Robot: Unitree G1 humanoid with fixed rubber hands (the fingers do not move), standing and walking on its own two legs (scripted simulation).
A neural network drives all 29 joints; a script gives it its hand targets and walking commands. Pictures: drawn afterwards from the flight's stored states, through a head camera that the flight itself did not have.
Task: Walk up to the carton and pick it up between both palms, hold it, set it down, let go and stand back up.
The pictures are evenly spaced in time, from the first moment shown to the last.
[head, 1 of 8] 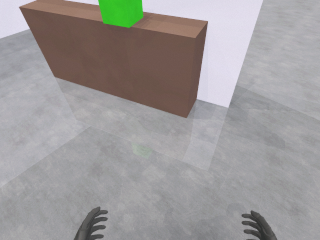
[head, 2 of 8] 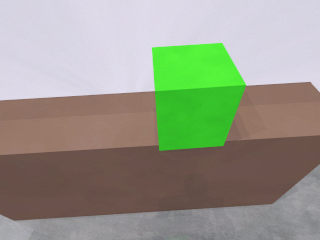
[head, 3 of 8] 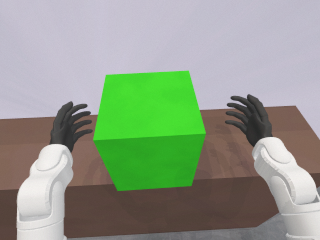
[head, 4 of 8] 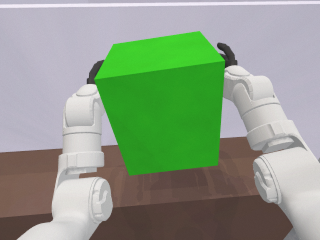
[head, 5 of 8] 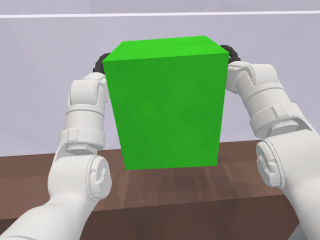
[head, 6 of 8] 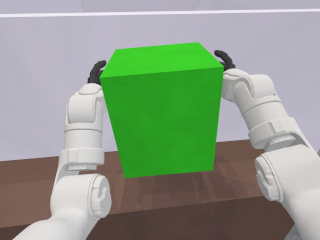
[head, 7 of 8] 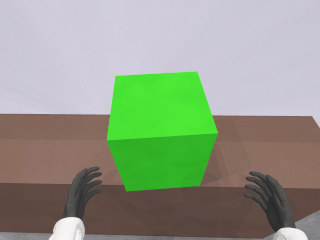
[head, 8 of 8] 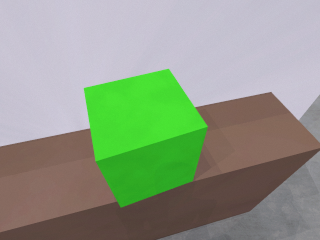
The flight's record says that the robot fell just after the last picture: no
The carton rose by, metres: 0.21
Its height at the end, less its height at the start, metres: +0.00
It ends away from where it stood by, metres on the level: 0.01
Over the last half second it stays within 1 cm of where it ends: yes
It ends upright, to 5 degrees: yes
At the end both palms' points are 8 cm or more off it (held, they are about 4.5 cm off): yes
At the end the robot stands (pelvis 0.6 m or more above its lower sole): yes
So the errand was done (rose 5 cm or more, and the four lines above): yes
